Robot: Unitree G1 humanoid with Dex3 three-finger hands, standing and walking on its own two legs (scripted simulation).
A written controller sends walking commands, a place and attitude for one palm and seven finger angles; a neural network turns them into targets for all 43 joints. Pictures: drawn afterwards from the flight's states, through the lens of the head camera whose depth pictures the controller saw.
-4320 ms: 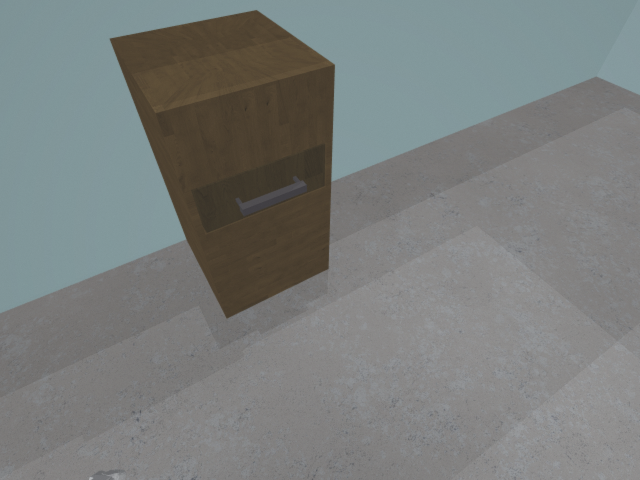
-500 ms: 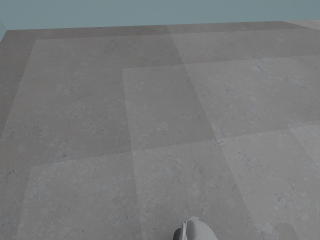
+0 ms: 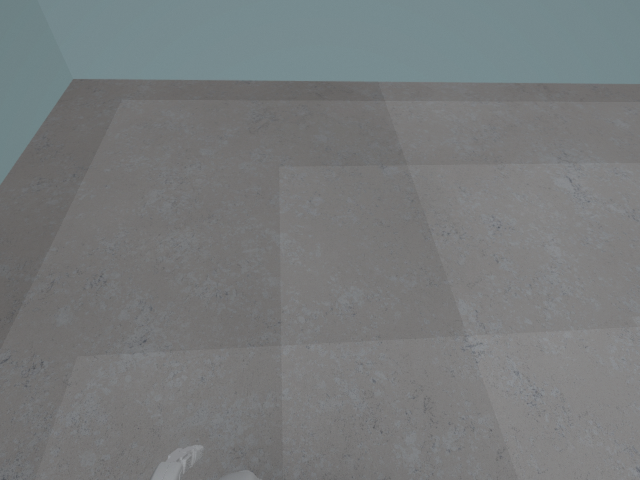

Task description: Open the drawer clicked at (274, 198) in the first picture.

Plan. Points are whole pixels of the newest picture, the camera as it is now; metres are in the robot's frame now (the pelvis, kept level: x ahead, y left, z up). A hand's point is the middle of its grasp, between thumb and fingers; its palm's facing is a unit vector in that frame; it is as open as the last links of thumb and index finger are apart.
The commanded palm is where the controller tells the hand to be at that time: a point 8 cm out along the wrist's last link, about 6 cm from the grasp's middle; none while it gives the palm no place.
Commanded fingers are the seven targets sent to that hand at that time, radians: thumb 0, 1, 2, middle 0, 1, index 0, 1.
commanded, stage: turn to face it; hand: left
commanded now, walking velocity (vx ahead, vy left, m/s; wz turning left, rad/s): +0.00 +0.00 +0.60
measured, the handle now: out of the picture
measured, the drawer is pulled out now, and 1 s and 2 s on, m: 0.00 0.00 0.00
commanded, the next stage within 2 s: none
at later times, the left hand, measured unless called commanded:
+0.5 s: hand out of the picture +0.07 +0.22 -0.15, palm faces +0.29 -0.90 -0.31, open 7.4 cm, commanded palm none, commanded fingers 0.00 0.90 0.90 -0.20 -0.30 -0.20 -0.30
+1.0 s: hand out of the picture -0.05 +0.22 -0.18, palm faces +0.57 -0.77 -0.27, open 7.4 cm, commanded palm none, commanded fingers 0.00 0.90 0.90 -0.20 -0.30 -0.20 -0.30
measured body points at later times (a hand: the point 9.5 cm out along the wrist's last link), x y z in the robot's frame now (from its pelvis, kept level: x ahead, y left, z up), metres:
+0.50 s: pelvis +0.03 -0.02 +0.00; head +0.08 -0.03 +0.45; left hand +0.05 +0.27 -0.12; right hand +0.17 -0.25 -0.15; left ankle +0.03 +0.12 -0.73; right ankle +0.05 -0.15 -0.73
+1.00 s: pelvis +0.04 +0.01 +0.00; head +0.07 +0.06 +0.44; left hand -0.08 +0.26 -0.15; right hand +0.28 -0.14 -0.12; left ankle -0.01 +0.09 -0.73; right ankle +0.07 -0.15 -0.65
